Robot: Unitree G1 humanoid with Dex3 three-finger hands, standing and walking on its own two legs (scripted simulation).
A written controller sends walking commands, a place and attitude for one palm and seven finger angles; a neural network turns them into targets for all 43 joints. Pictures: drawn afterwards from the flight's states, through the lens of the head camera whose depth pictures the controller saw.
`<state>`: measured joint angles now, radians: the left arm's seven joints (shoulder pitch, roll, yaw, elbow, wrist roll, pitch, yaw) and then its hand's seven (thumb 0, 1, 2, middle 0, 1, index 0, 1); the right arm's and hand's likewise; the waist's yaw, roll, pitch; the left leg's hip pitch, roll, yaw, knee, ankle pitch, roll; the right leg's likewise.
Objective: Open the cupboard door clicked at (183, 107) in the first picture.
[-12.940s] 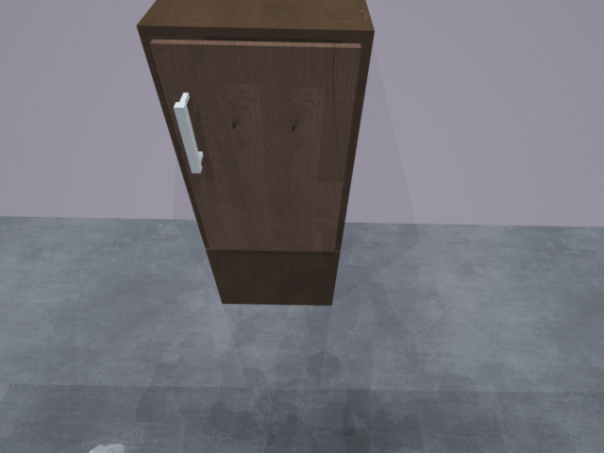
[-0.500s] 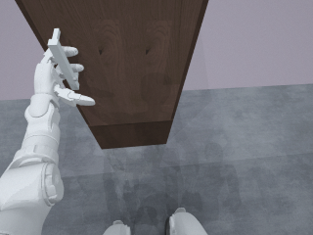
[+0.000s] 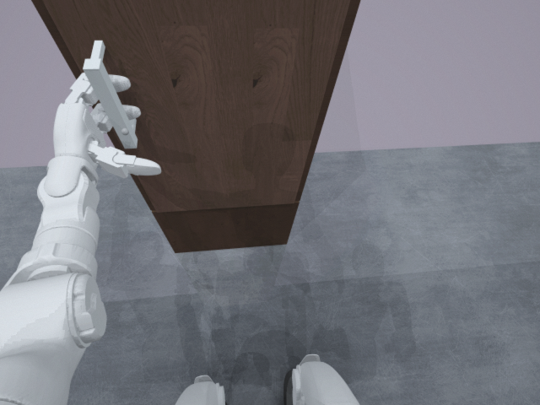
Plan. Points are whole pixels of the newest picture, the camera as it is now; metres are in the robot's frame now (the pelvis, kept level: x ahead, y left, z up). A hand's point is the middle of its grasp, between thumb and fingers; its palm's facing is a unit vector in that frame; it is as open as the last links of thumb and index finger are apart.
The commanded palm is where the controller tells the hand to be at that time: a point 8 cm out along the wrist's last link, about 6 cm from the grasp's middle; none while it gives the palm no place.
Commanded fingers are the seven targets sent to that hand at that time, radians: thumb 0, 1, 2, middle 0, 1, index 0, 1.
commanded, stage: close the thumb around the handle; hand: left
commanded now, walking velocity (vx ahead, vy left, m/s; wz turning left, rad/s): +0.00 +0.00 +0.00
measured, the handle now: (116, 99) +0.55 +0.20 +0.08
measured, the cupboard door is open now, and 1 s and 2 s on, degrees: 0 6 43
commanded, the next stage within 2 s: pull the door open along its arc in 0.60 s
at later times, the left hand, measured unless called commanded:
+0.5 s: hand (127, 132) +0.49 +0.17 +0.08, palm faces +0.01 -1.00 -0.02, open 6.0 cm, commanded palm +0.46 +0.23 +0.08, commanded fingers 0.00 0.90 0.90 -0.40 -1.35 -0.40 -1.35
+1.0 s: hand (130, 148) +0.46 +0.17 +0.08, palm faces -0.01 -1.00 -0.01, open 5.8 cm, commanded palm +0.40 +0.22 +0.08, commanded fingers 0.00 0.90 0.90 -0.40 -1.35 -0.40 -1.35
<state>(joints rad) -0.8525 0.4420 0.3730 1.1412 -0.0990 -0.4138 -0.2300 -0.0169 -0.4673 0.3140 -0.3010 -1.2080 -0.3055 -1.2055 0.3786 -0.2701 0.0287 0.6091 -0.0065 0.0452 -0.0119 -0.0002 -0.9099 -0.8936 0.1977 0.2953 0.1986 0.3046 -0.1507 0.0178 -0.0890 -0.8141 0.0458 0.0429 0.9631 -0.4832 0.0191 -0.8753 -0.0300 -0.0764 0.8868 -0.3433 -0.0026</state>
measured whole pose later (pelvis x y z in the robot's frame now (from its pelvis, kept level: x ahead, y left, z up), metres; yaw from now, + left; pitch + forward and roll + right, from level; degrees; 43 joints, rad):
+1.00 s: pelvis +0.01 +0.00 +0.01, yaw -1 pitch +17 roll -1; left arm -0.60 0.33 0.32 0.86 -0.16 -0.39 -0.21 0.00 0.74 0.79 -0.35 -1.34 -0.34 -1.34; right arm 0.40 -0.26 0.01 0.58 0.01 0.07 0.01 0.00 -0.91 -0.89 0.20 0.30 0.20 0.30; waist -0.11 0.03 -0.12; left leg -0.72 0.05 0.07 0.90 -0.48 0.02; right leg -0.80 -0.02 -0.05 0.84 -0.34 0.00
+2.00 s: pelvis +0.02 -0.06 +0.02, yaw +4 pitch +8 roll +1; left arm 0.18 -0.09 -0.22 -0.02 0.08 -0.14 0.55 0.01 0.57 0.75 -0.35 -1.29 -0.38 -1.31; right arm 0.19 -0.20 0.00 0.56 -0.07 0.02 0.00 0.01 -0.91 -0.89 0.19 0.29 0.20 0.30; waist 0.00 0.03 -0.11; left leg -0.53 0.04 -0.04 0.84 -0.46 -0.04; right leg -0.61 -0.03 -0.14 0.87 -0.41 -0.08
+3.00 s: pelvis -0.01 +0.00 +0.01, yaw +2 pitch +8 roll +0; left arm 0.09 0.01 -0.30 0.03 -0.01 -0.20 0.12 -0.02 -0.50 0.30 -0.17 -0.34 -0.14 -0.35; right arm 0.24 -0.21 0.03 0.49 -0.01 -0.06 -0.01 0.01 -0.91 -0.89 0.20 0.30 0.20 0.30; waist 0.01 0.04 -0.07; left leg -0.59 -0.01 0.00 0.94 -0.48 0.02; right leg -0.66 -0.07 -0.08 0.91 -0.38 0.00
